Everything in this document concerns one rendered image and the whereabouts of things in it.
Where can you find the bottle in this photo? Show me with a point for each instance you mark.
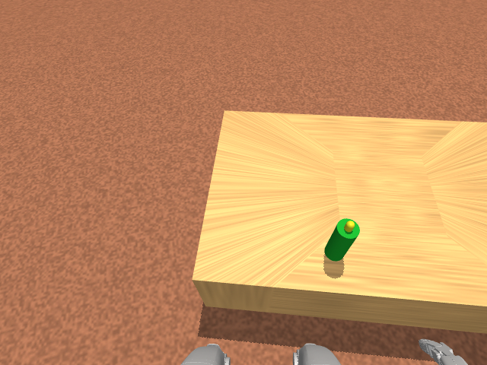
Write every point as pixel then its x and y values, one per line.
pixel 343 237

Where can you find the right robot hand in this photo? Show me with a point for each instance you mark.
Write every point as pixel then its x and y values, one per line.
pixel 442 354

